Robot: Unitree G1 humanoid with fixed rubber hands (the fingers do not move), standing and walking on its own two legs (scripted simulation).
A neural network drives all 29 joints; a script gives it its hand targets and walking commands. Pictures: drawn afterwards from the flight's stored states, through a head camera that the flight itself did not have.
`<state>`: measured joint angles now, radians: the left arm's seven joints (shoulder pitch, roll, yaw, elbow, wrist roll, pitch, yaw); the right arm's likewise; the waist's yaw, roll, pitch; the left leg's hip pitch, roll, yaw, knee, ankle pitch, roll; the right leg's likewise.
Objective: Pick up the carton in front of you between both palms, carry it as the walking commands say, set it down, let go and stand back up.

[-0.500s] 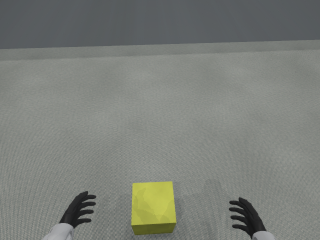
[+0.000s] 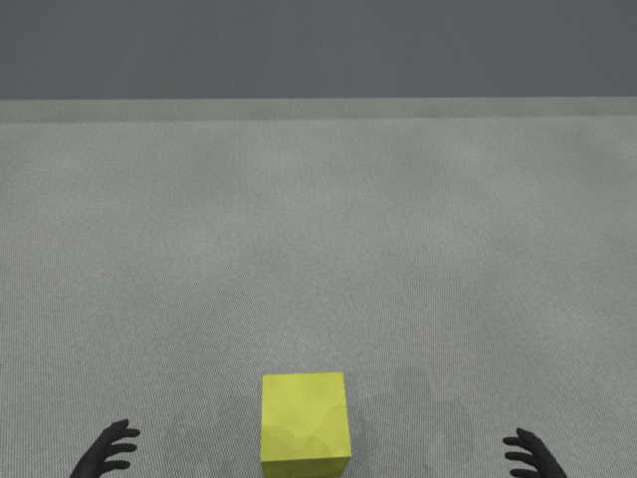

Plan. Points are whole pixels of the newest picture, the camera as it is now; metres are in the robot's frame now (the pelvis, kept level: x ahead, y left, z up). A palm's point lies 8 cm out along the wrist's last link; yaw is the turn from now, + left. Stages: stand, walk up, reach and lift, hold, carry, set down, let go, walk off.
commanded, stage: stand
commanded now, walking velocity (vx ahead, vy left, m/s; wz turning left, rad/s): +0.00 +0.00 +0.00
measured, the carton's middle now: (303, 428) +0.35 +0.02 -0.65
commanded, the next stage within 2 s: none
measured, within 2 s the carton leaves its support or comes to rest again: neither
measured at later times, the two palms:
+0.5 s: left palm out of the picture +0.11 +0.30 -0.10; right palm out of the picture +0.11 -0.29 -0.08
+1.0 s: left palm out of the picture +0.07 +0.31 -0.10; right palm out of the picture +0.08 -0.30 -0.09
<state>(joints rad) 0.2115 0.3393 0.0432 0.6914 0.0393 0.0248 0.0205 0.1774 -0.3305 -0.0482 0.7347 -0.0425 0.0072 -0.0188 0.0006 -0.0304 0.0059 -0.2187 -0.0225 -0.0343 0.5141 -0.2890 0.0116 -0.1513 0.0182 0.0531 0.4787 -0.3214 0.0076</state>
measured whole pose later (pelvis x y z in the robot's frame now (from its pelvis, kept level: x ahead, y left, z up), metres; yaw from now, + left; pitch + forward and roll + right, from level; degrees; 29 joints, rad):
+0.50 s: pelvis +0.00 +0.01 +0.00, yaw +0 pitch -2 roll +0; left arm 0.18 0.36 0.02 0.85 0.03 0.00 0.02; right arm 0.14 -0.35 -0.02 0.89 -0.03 -0.01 -0.02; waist 0.00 -0.02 0.02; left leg -0.16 -0.03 -0.02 0.45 -0.25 0.02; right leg -0.10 0.00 0.06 0.41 -0.29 0.02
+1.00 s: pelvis -0.02 +0.00 +0.01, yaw +0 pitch -2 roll +0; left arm 0.17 0.38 0.01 0.96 0.02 -0.01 0.02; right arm 0.13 -0.37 -0.01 0.99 -0.02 -0.01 -0.01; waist 0.00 -0.01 0.03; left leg -0.14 -0.02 -0.03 0.39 -0.20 0.02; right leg -0.08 0.00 0.05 0.36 -0.24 0.02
